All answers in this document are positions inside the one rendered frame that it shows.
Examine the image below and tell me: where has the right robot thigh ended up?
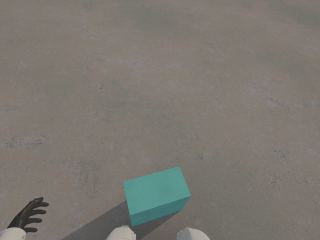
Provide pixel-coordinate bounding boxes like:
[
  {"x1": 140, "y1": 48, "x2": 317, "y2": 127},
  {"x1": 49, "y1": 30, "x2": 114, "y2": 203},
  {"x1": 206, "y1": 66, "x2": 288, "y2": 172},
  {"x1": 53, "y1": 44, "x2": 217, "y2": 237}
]
[{"x1": 176, "y1": 228, "x2": 210, "y2": 240}]

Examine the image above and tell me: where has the left robot thigh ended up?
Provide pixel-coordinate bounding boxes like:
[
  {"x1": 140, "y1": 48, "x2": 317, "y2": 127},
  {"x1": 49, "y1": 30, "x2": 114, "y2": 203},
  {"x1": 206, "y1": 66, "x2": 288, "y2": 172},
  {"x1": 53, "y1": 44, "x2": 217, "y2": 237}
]
[{"x1": 106, "y1": 227, "x2": 136, "y2": 240}]

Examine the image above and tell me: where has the robot thigh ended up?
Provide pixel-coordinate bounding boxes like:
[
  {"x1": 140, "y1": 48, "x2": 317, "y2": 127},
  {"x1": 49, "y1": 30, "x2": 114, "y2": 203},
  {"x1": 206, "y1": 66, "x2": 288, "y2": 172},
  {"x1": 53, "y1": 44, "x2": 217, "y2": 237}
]
[
  {"x1": 176, "y1": 228, "x2": 210, "y2": 240},
  {"x1": 106, "y1": 227, "x2": 136, "y2": 240}
]

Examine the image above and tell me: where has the left robot forearm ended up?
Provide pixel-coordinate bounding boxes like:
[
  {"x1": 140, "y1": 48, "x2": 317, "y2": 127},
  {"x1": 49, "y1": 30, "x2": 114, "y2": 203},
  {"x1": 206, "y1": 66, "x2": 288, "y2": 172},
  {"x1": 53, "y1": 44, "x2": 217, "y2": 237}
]
[{"x1": 0, "y1": 227, "x2": 26, "y2": 240}]

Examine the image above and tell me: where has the robot left hand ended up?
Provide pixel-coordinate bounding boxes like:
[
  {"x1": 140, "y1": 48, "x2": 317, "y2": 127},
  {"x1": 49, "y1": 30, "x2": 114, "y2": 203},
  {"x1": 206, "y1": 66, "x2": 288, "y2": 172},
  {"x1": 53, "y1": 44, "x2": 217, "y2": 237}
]
[{"x1": 7, "y1": 197, "x2": 49, "y2": 233}]

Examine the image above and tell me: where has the carton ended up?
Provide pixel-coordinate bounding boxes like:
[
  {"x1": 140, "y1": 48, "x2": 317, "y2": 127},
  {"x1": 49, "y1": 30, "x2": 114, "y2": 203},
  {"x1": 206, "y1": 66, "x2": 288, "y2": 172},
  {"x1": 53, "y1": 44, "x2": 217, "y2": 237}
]
[{"x1": 123, "y1": 166, "x2": 191, "y2": 227}]

